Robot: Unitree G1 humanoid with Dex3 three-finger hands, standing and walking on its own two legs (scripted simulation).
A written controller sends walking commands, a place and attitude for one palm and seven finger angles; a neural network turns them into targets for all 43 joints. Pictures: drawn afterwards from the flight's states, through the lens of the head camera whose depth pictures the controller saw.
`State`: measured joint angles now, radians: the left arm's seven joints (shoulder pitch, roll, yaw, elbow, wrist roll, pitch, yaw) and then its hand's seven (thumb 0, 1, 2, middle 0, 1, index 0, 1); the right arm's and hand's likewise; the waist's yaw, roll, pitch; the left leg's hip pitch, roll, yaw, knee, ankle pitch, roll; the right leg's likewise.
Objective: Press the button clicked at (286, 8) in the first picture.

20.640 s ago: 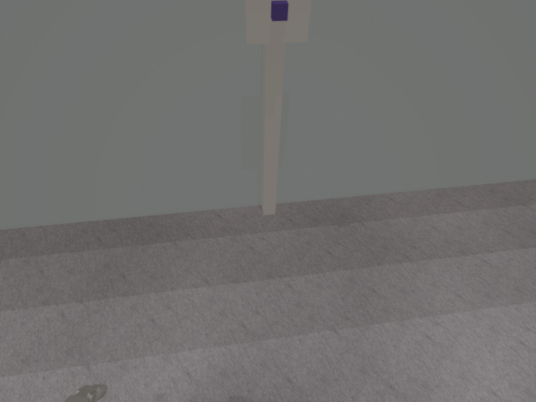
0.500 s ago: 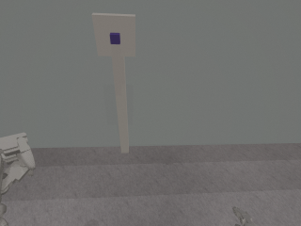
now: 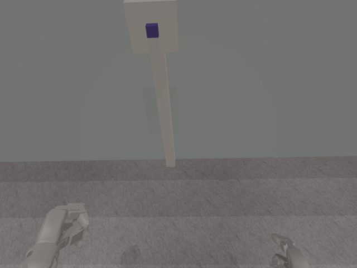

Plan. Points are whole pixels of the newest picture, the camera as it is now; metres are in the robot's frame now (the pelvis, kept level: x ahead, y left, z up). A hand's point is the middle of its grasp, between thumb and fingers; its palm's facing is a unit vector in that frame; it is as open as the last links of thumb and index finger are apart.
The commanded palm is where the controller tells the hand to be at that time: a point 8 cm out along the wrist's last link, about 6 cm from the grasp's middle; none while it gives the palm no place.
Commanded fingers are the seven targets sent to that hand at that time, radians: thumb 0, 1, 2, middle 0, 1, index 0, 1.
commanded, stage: let the arm hang, fingers relaxed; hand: left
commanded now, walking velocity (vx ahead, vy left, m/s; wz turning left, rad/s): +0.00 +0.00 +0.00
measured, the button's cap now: (152, 30) +0.85 +0.15 +0.17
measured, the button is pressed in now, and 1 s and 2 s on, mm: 0 0 0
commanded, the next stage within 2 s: stand and wait in 0.96 s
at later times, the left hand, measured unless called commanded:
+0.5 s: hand out of the picture -0.01 +0.24 -0.15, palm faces +0.01 -0.94 -0.33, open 6.1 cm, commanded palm none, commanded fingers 0.00 0.90 0.90 -0.20 -0.30 -0.20 -0.30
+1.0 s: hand out of the picture +0.12 +0.23 -0.13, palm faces -0.02 -0.95 -0.32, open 7.4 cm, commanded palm none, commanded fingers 0.00 0.90 0.90 -0.20 -0.30 -0.20 -0.30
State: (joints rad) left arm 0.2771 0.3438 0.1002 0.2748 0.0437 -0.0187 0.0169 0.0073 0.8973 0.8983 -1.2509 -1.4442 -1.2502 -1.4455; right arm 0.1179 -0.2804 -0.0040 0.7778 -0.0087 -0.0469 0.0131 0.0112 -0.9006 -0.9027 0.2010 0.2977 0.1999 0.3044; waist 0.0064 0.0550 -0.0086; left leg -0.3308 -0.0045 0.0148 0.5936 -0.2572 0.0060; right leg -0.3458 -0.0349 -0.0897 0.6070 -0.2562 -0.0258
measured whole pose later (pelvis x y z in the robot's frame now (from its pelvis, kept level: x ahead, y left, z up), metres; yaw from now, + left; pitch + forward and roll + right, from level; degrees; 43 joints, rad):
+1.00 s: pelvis +0.03 -0.01 +0.02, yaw +0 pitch -2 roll +0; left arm 0.06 0.29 0.02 1.13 0.02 -0.02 0.00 0.01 0.90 0.90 -0.21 -0.30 -0.20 -0.30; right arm 0.11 -0.31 -0.01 1.10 -0.02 0.00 0.00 0.01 -0.91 -0.90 0.20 0.30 0.20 0.30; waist -0.01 0.02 0.06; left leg -0.14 0.01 0.01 0.34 -0.17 -0.01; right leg -0.15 0.00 -0.10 0.34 -0.17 -0.03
